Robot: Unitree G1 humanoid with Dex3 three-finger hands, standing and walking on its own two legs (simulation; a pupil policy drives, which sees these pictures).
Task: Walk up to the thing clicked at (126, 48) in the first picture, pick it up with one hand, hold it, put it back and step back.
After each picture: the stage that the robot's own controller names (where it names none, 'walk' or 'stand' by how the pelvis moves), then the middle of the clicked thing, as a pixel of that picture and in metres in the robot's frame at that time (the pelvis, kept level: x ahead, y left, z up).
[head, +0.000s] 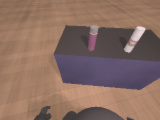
stand; (133, 40) +0.75 -0.39 +0.04
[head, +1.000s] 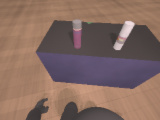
sink last; (122, 37) +0.70 -0.24 +0.08
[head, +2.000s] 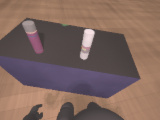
sink last; (86, 46) +0.54 +0.07 +0.08
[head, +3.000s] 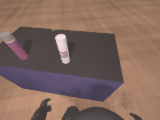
stand; (63, 50) +0.49 +0.23 +0.06
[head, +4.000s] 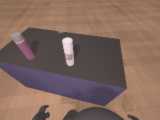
stand; (69, 53) +0.49 +0.20 +0.04
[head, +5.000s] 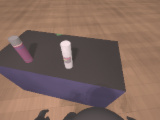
stand; (67, 56) +0.47 +0.21 +0.04
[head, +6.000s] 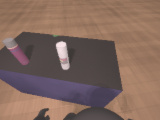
stand; (63, 57) +0.46 +0.23 +0.04
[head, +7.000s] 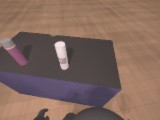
stand; (62, 57) +0.46 +0.24 +0.04
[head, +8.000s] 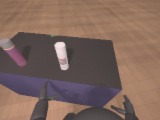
rise first; (62, 57) +0.45 +0.24 +0.04
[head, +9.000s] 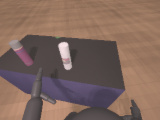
go down; (66, 57) +0.46 +0.24 +0.04
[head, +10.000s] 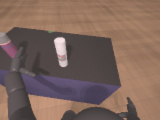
go down; (61, 53) +0.47 +0.22 +0.05
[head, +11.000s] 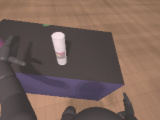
go down; (60, 50) +0.45 +0.21 +0.08
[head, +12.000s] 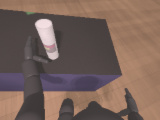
close in; (49, 43) +0.46 +0.23 +0.11
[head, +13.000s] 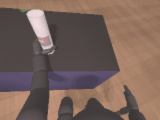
close; (44, 36) +0.50 +0.24 +0.13
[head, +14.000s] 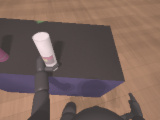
lift; (48, 54) +0.38 +0.25 +0.12
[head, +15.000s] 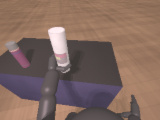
lift; (61, 53) +0.32 +0.18 +0.24
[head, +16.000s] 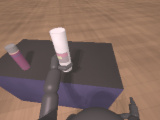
hold; (62, 52) +0.34 +0.17 +0.23
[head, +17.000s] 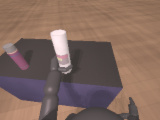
hold; (63, 54) +0.34 +0.17 +0.21
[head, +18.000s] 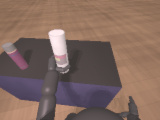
crouch; (60, 54) +0.33 +0.18 +0.22
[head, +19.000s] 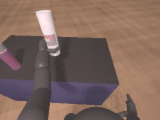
lower; (50, 35) +0.45 +0.24 +0.25
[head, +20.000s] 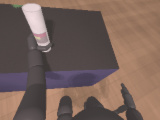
lower; (40, 32) +0.51 +0.25 +0.13
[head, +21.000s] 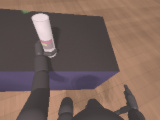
lower; (46, 39) +0.48 +0.23 +0.12
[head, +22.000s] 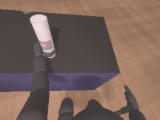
lower; (45, 40) +0.48 +0.24 +0.12
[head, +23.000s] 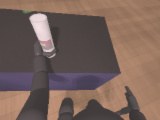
lower; (45, 39) +0.48 +0.24 +0.12
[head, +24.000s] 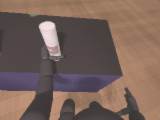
open; (52, 44) +0.45 +0.22 +0.12
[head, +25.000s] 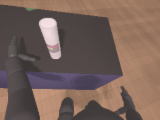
sink last; (53, 42) +0.45 +0.21 +0.11
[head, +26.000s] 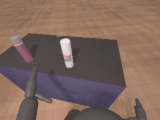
sink last; (67, 54) +0.47 +0.23 +0.08
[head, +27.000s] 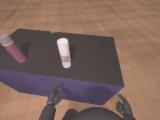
stand; (65, 54) +0.45 +0.22 +0.06
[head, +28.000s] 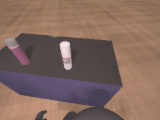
walk; (66, 56) +0.47 +0.21 +0.05
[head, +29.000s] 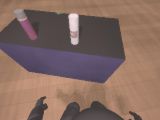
walk; (74, 31) +0.67 +0.17 +0.06
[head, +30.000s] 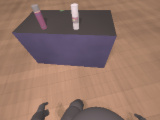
walk; (75, 17) +0.96 +0.23 +0.06
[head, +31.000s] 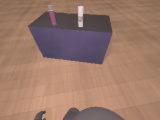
stand; (80, 17) +1.22 +0.21 +0.06
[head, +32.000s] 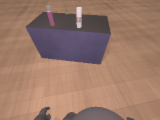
stand; (79, 18) +1.21 +0.20 +0.04
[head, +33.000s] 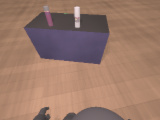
stand; (77, 17) +1.20 +0.22 +0.04
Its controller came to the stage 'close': yes
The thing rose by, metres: 0.21
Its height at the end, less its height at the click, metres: +0.00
